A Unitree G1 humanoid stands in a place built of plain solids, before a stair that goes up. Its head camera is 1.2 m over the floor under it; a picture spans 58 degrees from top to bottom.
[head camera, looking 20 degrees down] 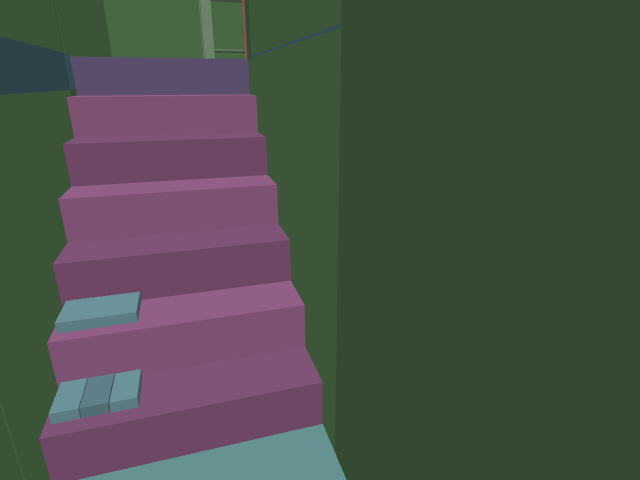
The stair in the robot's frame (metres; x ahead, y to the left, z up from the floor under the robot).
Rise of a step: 0.19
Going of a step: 0.24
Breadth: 0.90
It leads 17 degrees to the left of straight ahead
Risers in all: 7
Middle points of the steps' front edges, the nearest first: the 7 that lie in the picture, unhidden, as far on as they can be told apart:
1.15 0.42 0.19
1.38 0.49 0.38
1.60 0.56 0.57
1.83 0.63 0.76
2.06 0.70 0.95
2.28 0.77 1.14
2.51 0.84 1.32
